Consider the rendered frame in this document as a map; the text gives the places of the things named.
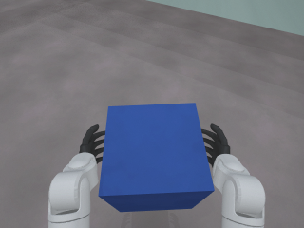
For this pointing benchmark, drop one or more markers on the carton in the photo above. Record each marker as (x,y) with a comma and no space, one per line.
(154,158)

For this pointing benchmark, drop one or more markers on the robot right forearm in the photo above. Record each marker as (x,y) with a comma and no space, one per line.
(243,196)

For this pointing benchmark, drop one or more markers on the robot left forearm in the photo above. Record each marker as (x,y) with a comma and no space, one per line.
(69,193)

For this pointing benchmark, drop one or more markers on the right robot hand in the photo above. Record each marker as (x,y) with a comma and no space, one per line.
(219,143)

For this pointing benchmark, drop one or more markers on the left robot hand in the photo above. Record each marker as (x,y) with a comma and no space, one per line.
(88,145)

